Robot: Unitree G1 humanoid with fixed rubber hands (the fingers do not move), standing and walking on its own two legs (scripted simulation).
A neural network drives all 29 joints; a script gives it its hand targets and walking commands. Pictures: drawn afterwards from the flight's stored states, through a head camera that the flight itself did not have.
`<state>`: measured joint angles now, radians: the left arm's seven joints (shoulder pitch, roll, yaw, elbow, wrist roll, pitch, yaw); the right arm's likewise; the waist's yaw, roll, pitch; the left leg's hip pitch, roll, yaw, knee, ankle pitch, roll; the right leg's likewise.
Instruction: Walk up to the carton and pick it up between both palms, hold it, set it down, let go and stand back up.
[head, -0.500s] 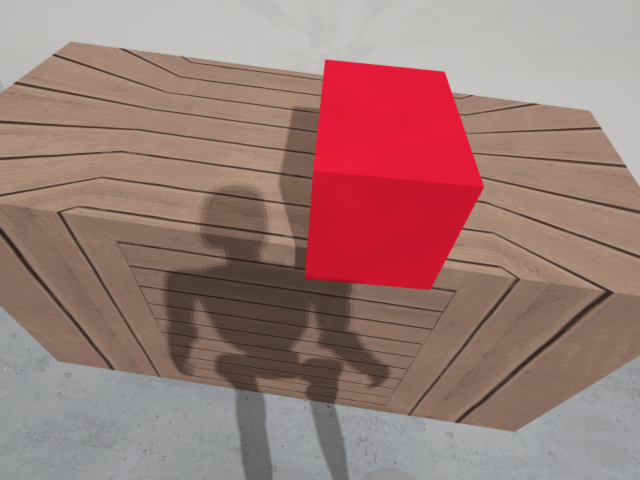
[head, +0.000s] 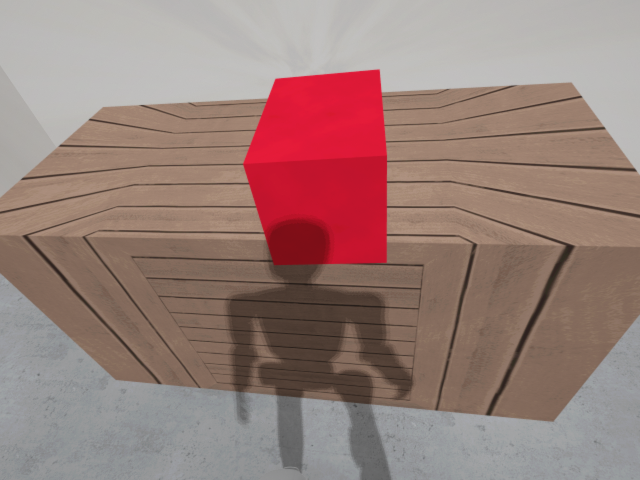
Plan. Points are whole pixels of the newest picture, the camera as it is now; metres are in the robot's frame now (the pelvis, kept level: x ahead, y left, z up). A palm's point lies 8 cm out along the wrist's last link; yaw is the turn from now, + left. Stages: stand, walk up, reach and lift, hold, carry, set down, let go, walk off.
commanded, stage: walk up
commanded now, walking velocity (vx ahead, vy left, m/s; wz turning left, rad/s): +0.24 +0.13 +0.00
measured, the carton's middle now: (327, 165) +0.63 +0.02 +0.07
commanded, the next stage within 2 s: none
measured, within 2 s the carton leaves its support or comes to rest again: neither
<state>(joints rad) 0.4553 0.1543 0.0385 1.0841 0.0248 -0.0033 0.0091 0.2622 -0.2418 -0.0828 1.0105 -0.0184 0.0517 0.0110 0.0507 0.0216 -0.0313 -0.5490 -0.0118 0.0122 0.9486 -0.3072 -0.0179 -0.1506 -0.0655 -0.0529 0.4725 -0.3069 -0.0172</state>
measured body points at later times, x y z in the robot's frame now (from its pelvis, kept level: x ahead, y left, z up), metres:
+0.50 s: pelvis +0.11 +0.07 -0.02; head +0.16 +0.07 +0.43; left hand -0.02 +0.27 -0.16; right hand +0.24 -0.15 -0.17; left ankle +0.15 +0.19 -0.75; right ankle -0.02 -0.09 -0.75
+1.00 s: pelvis +0.22 +0.11 +0.00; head +0.26 +0.14 +0.44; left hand +0.25 +0.36 -0.17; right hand +0.20 -0.13 -0.14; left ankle +0.15 +0.19 -0.75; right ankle +0.23 +0.00 -0.67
